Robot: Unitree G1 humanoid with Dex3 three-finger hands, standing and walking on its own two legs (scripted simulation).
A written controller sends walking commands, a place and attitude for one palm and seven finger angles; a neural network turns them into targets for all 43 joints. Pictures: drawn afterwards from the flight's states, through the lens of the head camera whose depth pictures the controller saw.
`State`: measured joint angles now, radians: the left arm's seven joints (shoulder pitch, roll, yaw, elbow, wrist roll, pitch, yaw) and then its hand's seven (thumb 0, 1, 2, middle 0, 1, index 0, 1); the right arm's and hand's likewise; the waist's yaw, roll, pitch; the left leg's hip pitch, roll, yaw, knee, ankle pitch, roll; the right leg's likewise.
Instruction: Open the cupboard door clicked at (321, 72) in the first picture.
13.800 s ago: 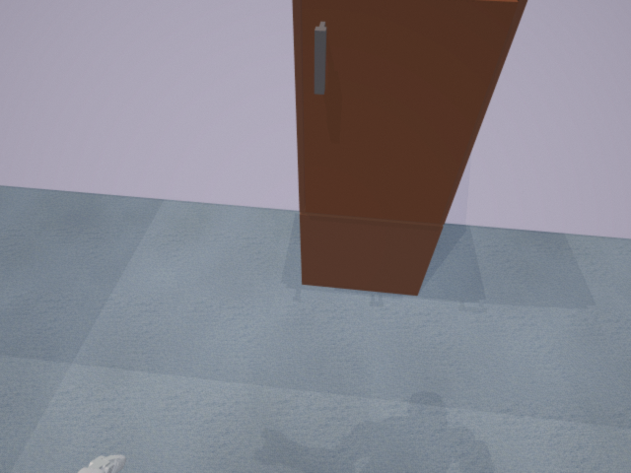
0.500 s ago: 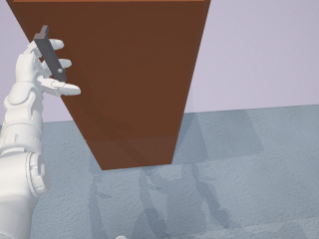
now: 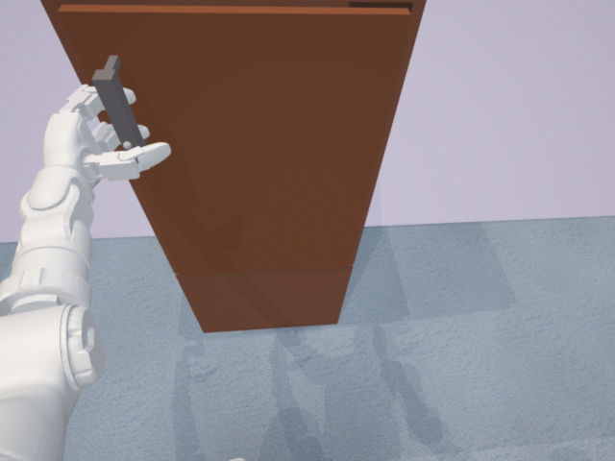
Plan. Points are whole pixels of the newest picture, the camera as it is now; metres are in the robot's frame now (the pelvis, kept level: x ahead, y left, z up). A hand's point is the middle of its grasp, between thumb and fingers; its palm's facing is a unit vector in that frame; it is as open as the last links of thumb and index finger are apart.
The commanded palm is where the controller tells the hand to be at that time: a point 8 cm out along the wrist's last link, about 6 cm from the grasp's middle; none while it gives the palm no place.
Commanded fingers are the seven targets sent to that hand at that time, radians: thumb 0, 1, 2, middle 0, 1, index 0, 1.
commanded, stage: close the thumb around the handle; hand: left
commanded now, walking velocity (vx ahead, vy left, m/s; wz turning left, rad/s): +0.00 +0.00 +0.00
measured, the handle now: (126, 111) +0.54 +0.22 +0.16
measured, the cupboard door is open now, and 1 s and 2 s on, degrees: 0 16 40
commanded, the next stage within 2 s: pull the door open along its arc in 0.34 s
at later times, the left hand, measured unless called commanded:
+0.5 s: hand (140, 142) +0.49 +0.20 +0.15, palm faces +0.05 -1.00 +0.01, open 5.5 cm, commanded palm +0.45 +0.25 +0.15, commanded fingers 0.00 0.90 0.90 -0.40 -1.35 -0.40 -1.35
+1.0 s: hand (148, 201) +0.39 +0.17 +0.15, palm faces +0.13 -0.99 +0.09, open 6.2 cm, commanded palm +0.36 +0.22 +0.15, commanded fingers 0.00 0.90 0.90 -0.40 -1.35 -0.40 -1.35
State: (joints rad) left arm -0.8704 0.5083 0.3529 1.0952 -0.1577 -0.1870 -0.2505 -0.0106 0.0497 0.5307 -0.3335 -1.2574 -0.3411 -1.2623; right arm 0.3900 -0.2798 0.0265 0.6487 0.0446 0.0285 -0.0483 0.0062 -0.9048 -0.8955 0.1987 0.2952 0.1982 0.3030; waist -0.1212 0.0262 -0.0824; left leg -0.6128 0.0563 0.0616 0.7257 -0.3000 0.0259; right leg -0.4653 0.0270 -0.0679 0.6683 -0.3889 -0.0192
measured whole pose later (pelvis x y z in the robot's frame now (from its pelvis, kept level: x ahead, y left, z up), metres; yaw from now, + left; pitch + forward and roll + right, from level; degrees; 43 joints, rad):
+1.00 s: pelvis +0.02 -0.01 +0.01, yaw -1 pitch +5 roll +0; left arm -0.28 0.21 0.25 0.29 -0.26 0.03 -0.04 0.01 0.69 0.74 -0.34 -1.34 -0.33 -1.31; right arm 0.26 -0.26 0.01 0.58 0.06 -0.02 -0.03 0.01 -0.91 -0.90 0.20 0.29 0.19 0.30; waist -0.02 0.04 -0.10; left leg -0.41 0.05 0.09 0.63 -0.30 0.01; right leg -0.28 0.02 -0.04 0.59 -0.39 -0.03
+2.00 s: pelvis +0.01 -0.02 +0.02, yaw +1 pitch -3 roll +0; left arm 0.21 -0.08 -0.22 -0.30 -0.01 0.20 0.47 0.02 0.70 0.72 -0.31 -1.33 -0.33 -1.32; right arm 0.11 -0.19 0.02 0.58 -0.02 0.04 0.01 0.01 -0.91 -0.90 0.19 0.29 0.19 0.30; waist 0.02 0.05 -0.04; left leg -0.22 0.04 0.05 0.53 -0.25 -0.01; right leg -0.08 0.02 -0.07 0.51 -0.37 -0.05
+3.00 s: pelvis -0.01 -0.02 +0.02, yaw +3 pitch -6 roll -1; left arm 0.05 -0.08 -0.27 -0.17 0.02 0.22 0.52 -0.01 -0.49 0.30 -0.37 -0.79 -0.39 -0.74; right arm 0.08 -0.17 0.04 0.64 -0.02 0.10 0.01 0.01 -0.91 -0.90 0.20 0.29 0.19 0.30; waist 0.04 0.06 0.00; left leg -0.21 0.03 0.02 0.53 -0.22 -0.01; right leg -0.06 0.02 -0.10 0.49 -0.33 -0.05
